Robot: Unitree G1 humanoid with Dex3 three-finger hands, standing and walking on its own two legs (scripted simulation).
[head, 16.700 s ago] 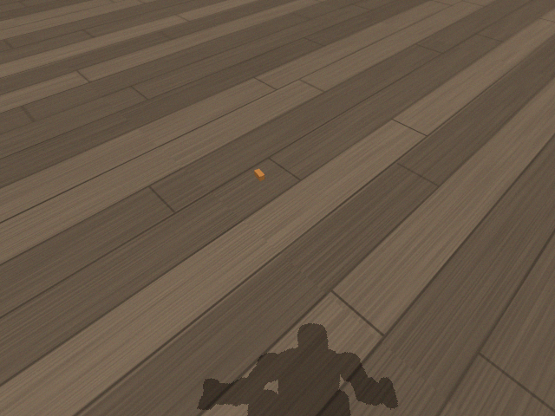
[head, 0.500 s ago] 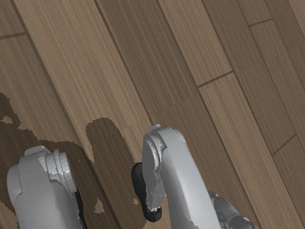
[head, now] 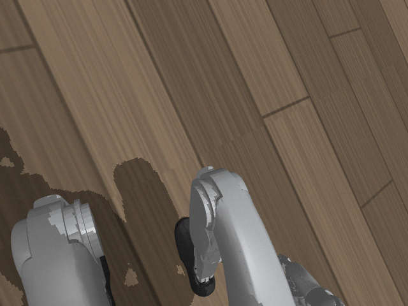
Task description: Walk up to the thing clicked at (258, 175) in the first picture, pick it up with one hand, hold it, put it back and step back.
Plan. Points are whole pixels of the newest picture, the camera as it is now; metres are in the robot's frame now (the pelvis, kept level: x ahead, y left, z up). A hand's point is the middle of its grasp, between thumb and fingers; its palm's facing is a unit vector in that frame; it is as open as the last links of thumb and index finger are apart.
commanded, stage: rise first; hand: left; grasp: from above
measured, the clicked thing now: out of the picture +0.47 +0.38 -0.30
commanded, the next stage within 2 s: none
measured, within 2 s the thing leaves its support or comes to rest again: neither
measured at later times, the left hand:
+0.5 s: hand out of the picture +0.42 +0.41 -0.17, palm faces -0.45 -0.11 -0.89, open 12.8 cm
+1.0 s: hand out of the picture +0.42 +0.41 -0.17, palm faces -0.46 -0.11 -0.88, open 12.6 cm
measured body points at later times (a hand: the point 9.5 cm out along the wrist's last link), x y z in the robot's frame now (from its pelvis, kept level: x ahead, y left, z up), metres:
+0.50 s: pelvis +0.00 +0.00 +0.00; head +0.24 +0.13 +0.36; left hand +0.44 +0.41 -0.12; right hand +0.09 -0.26 -0.08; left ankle +0.07 +0.13 -0.28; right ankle +0.10 -0.11 -0.28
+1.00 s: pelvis +0.00 +0.00 +0.00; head +0.24 +0.13 +0.36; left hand +0.44 +0.41 -0.12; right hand +0.09 -0.26 -0.08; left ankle +0.07 +0.13 -0.28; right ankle +0.10 -0.11 -0.28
